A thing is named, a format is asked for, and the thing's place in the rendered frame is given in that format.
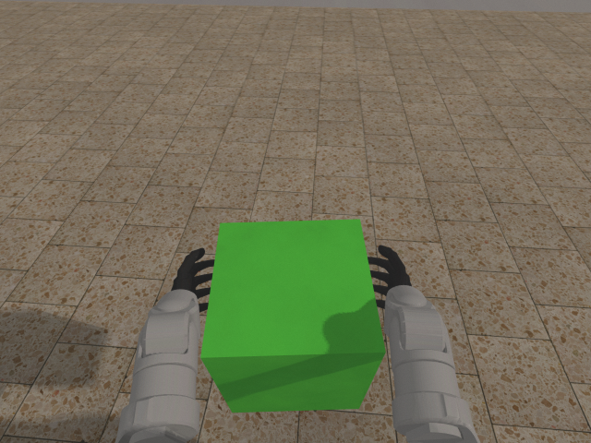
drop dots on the robot left hand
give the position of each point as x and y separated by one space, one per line
185 275

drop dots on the robot right hand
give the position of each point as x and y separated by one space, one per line
396 276

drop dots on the carton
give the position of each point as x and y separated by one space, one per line
292 321

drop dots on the robot left forearm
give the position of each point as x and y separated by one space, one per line
162 406

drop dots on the robot right forearm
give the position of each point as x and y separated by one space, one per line
427 407

